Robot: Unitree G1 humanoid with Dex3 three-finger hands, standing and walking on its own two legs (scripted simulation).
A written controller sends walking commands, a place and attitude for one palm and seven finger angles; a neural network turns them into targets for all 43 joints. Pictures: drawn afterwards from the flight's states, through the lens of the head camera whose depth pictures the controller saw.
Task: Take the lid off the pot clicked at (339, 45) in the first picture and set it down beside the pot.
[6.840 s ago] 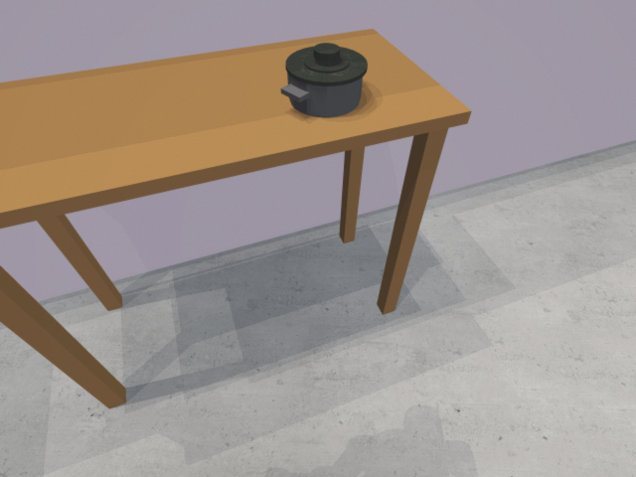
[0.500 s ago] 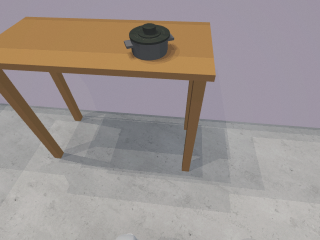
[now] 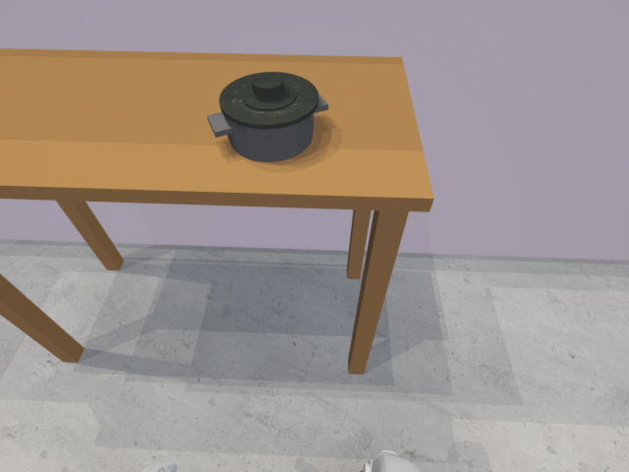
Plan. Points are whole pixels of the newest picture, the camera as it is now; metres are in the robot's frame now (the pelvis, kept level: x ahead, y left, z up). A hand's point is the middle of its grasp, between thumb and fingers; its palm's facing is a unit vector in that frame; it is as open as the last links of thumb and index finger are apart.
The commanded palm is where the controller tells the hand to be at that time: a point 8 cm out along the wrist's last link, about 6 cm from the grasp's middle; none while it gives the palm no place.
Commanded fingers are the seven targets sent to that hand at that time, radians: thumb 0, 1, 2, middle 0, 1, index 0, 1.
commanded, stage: take the last steps up to it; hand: left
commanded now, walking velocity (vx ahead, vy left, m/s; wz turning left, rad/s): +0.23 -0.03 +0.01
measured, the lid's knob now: (268, 84) +0.65 +0.10 +0.16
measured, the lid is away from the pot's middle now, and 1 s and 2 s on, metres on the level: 0.00 0.00 0.00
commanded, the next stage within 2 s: come to a stop and stand still in 0.18 s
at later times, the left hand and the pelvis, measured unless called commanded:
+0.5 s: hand (211, 464) +0.17 +0.17 -0.18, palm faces +0.07 -0.98 -0.19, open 7.3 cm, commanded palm none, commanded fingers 0.00 0.90 0.90 -0.20 -0.30 -0.20 -0.30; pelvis +0.17 -0.01 +0.00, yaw +0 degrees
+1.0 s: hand (237, 450) +0.18 +0.12 -0.15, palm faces +0.04 -0.96 -0.26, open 7.4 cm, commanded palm none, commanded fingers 0.00 0.90 0.90 -0.20 -0.30 -0.20 -0.30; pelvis +0.15 -0.07 +0.01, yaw -1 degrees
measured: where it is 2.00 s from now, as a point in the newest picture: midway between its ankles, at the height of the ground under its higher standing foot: outside the picture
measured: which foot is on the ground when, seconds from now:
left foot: down 0.00-0.08, up 0.10-0.42, down 0.44-0.82, up 0.84-1.00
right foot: up 0.00-0.04, down 0.06-0.48, up 0.50-0.78, down 0.80-1.00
